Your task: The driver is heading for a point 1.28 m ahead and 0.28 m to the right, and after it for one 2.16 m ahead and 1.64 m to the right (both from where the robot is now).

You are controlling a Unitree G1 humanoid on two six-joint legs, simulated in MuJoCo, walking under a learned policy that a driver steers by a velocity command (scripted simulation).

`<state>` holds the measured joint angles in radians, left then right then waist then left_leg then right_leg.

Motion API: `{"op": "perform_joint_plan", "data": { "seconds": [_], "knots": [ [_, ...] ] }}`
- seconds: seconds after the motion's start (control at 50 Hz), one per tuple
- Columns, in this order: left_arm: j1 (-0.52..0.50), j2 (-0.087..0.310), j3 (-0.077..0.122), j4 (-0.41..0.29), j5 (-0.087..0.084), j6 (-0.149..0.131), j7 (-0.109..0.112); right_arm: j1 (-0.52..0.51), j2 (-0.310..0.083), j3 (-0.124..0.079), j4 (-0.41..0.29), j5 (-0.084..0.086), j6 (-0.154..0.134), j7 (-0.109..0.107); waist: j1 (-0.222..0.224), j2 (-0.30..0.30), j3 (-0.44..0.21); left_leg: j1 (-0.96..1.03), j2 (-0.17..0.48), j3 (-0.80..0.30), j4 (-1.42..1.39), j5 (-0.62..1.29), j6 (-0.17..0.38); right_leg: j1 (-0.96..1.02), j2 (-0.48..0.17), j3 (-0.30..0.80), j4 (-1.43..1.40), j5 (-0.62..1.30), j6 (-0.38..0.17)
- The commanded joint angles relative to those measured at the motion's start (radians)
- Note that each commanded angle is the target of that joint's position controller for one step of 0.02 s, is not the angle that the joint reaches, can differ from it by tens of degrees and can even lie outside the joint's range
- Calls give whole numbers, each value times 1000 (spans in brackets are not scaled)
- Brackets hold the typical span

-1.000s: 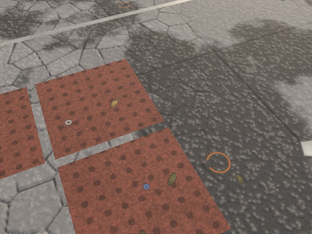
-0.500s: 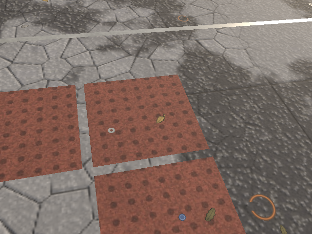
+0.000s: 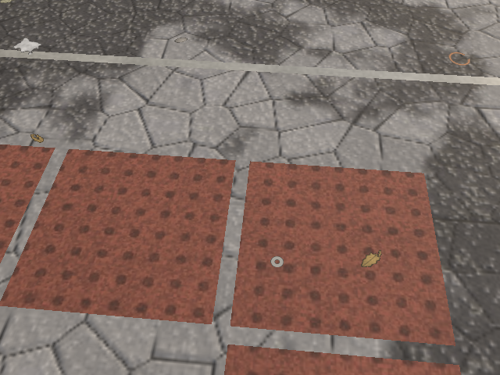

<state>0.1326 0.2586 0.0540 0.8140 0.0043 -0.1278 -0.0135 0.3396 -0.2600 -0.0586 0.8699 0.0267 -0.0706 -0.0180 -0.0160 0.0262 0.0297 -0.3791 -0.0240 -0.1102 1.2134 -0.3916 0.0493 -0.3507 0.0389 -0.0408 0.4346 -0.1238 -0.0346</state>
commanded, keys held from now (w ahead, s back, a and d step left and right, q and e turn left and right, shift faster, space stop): w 0.36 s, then w+e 0.64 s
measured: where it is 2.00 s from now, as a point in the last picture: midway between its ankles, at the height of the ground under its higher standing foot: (308, 208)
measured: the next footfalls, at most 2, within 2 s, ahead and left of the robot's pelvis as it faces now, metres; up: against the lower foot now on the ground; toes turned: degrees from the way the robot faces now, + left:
left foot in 0.38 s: +0.36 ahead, +0.17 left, +0.00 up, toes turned +5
right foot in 0.96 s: +0.64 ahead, -0.08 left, +0.00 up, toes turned -16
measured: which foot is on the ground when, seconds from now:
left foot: up 0.00-0.36, down 0.38-0.96, up 0.98-1.00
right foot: down 0.00-0.38, up 0.40-0.94, down 0.96-1.00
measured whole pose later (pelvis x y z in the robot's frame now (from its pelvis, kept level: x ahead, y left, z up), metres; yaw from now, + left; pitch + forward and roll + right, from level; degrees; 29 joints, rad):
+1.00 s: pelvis +0.53 +0.02 -0.02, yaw -15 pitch +2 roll +1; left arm 0.08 0.26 0.07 0.72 -0.02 -0.05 -0.05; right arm 0.33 -0.27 -0.06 0.87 0.01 -0.07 -0.02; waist -0.02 -0.01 0.06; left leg -0.13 0.07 0.13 1.00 -0.48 -0.03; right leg -0.50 0.05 -0.07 0.66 -0.19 -0.13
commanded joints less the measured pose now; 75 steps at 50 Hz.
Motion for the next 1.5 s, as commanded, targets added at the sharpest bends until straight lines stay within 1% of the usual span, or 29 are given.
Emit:
{"op": "perform_joint_plan", "data": {
  "seconds": [0.02,0.12,0.28,0.32,0.36,0.38,0.4,0.42,0.44,0.48,0.6,0.82,0.88,0.92,0.94,0.96,0.98,1.0,1.02,1.04,1.08,1.24,1.34,1.4,1.42,1.44,1.46,1.48,1.5],
  "knots": [
    [79,67,12,3,10,-8,-8,29,-42,-13,-70,-1,-10,6,8,-81,-62,-219,125,-25,1,78,5,219,-274,318,-261,25,-187],
    [125,130,26,47,-10,-11,-5,-111,-23,7,-142,-23,-8,14,15,-64,-10,-303,168,31,-244,214,-18,197,-280,202,-332,144,-222],
    [251,181,24,102,-35,28,-1,-356,-50,18,-236,-4,-24,47,87,-100,28,-206,102,110,-617,362,-7,284,-282,109,-271,121,-148],
    [248,194,25,110,-36,42,2,-341,-73,9,-246,-5,-28,54,58,-111,17,-151,80,126,-666,302,20,331,-304,113,-213,180,-129],
    [233,177,15,107,-29,53,7,-126,-138,-30,-184,-14,-29,48,-56,-93,-105,154,25,165,-716,297,65,293,-238,42,53,434,-82],
    [230,132,-6,79,-10,50,8,68,-222,-59,-150,-26,-27,35,-130,10,-245,456,197,-29,-706,317,130,94,-177,-3,367,259,-39],
    [345,-6,-47,66,-10,29,3,130,-308,-75,-139,-34,-19,35,-77,277,-365,757,439,-490,-822,168,277,-297,-4,-3,730,-357,17],
    [310,100,-21,84,-37,11,1,147,-207,-51,-138,-29,-24,37,-109,178,-367,721,444,-590,-894,92,264,-396,-31,160,871,-442,1],
    [229,153,-2,55,-61,5,1,78,-164,-36,-143,-27,-30,37,-90,135,-231,605,416,-429,-902,151,218,-448,-76,166,890,-357,-17],
    [162,134,5,47,-38,20,12,-64,-96,-17,-156,-29,-38,44,-25,54,-114,372,330,-198,-964,293,170,-370,-153,143,792,-202,-10],
    [154,62,13,37,-36,80,11,-73,-93,-28,-98,-47,-66,30,33,30,-24,252,281,72,-1075,495,151,-350,-163,184,661,1,13],
    [-166,24,-5,-114,-25,71,-49,45,-149,-43,-20,-26,-19,-4,-68,8,80,479,315,285,-1031,585,98,-441,-130,24,244,135,-24],
    [-151,46,7,-147,-30,73,-64,17,-183,-51,-28,-18,1,-11,-25,50,33,512,320,329,-897,956,72,-314,-63,-63,219,-3,-69],
    [5,107,40,-127,-36,77,-60,-12,-214,-58,-40,-14,17,-20,72,92,-72,488,307,346,-658,1228,49,-87,16,-106,213,-82,-117],
    [167,167,75,-89,-34,79,-47,-33,-216,-55,-48,-7,18,-22,161,68,-155,381,265,363,-436,1146,15,164,47,-83,121,-9,-159],
    [289,266,105,-63,-29,90,-20,-15,-165,-37,-75,-32,3,-21,184,-91,-238,91,201,353,-108,618,-31,469,-135,203,101,32,-224],
    [235,336,108,-99,-25,80,-19,56,-38,3,-129,-36,-37,-2,67,-278,-365,-315,-33,176,241,-187,-88,762,-381,823,-49,-75,-448],
    [274,249,85,-95,-17,75,-21,-68,-132,-14,-152,2,-82,17,149,-147,-390,-425,11,-7,277,-153,-59,764,-378,840,-146,-115,-415],
    [235,191,71,-93,-17,65,-20,-131,-142,-16,-177,28,-96,22,131,-113,-249,-467,60,4,216,-71,-32,648,-340,668,-141,-67,-363],
    [158,153,59,-106,-25,59,-22,-133,-132,-14,-169,9,-97,15,70,-12,-151,-415,108,12,107,0,-30,473,-286,537,-143,31,-314],
    [67,103,42,-141,-16,57,-15,-108,-147,-30,-158,-30,-71,7,5,-26,-89,-280,152,18,-18,64,-49,259,-218,407,-182,158,-280],
    [162,173,61,-130,-30,66,22,-313,-64,-1,-241,-39,-42,13,63,-97,-40,-170,65,80,-547,432,-116,74,-103,260,-179,182,-204],
    [223,170,59,-116,-36,80,29,-381,-119,-18,-276,-18,-63,37,83,-132,-48,-117,27,40,-708,405,-85,189,-164,409,-79,50,-174],
    [183,151,54,-133,-29,85,30,-235,-157,-43,-247,-21,-78,34,-8,-162,-91,87,23,58,-780,338,-25,197,-138,445,59,114,-128],
    [170,99,35,-151,-19,80,25,-104,-200,-58,-234,-40,-83,27,-71,-110,-204,315,135,-34,-758,324,33,115,-84,386,270,81,-92],
    [272,29,14,-175,-22,72,27,29,-284,-78,-220,-60,-76,19,-61,118,-359,682,367,-382,-782,234,162,-181,53,248,618,-227,-20],
    [331,73,11,-185,-46,64,25,66,-265,-77,-192,-39,-65,30,-41,330,-392,758,483,-726,-882,-23,244,-413,34,223,823,-483,0],
    [267,167,34,-167,-52,70,26,10,-167,-53,-215,-29,-59,26,-64,172,-249,642,441,-614,-911,-140,201,-475,-27,240,910,-395,10],
    [179,179,38,-179,-37,76,25,-31,-130,-40,-216,-31,-49,23,-69,81,-148,507,387,-450,-918,-71,160,-463,-59,200,907,-308,13]
  ]
}}
Keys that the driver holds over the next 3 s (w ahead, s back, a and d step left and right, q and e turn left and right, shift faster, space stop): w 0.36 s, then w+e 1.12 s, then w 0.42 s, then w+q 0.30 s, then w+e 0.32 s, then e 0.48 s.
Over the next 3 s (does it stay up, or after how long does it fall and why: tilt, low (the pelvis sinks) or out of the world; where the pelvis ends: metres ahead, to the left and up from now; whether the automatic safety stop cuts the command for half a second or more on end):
stays up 1.36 -0.46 -0.01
